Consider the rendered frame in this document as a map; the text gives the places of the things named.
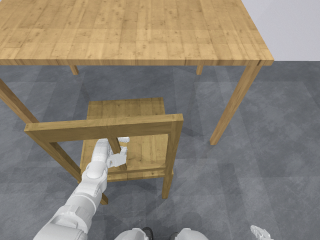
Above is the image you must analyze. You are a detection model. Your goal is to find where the left robot hand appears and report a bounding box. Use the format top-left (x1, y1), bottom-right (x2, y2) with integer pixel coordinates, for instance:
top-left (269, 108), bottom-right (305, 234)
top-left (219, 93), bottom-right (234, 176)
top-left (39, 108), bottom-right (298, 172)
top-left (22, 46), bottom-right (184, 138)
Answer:
top-left (91, 137), bottom-right (130, 168)

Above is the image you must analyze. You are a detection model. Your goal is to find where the right robot hand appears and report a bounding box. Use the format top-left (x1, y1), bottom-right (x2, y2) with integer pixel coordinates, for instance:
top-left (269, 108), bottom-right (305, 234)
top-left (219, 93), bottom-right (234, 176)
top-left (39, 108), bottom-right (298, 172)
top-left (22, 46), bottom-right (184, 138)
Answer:
top-left (250, 225), bottom-right (274, 240)

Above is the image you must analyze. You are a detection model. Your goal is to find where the chair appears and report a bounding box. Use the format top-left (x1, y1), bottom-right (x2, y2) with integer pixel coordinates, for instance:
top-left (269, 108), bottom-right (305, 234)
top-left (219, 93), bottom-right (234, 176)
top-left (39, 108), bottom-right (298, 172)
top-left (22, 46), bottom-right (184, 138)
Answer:
top-left (24, 97), bottom-right (184, 205)

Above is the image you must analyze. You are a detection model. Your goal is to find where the left robot forearm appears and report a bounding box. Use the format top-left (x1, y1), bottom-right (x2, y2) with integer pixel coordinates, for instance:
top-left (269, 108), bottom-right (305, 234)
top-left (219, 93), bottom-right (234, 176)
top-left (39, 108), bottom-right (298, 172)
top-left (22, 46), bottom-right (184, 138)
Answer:
top-left (33, 160), bottom-right (108, 240)

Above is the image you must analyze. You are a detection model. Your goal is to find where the left robot thigh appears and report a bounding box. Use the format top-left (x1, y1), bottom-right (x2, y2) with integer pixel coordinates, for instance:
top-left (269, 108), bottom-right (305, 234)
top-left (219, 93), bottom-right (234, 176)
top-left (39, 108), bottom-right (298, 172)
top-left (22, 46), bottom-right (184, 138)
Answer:
top-left (114, 230), bottom-right (149, 240)

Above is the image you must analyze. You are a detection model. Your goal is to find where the table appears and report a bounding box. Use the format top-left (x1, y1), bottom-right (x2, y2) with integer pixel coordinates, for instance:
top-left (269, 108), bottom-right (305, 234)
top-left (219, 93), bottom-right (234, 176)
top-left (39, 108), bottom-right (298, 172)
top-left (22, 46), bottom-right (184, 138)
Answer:
top-left (0, 0), bottom-right (275, 145)

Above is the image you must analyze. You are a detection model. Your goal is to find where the robot right shin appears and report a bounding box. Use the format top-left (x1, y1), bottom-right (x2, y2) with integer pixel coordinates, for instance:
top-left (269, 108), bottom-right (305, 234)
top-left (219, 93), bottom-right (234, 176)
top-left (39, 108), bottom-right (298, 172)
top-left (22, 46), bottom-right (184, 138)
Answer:
top-left (179, 228), bottom-right (191, 234)

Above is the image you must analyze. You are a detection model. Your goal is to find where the left robot upper arm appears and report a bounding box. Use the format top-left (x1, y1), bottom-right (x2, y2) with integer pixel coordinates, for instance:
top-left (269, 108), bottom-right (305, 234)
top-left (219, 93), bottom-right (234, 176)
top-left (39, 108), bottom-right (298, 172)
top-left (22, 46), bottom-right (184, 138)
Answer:
top-left (36, 223), bottom-right (88, 240)

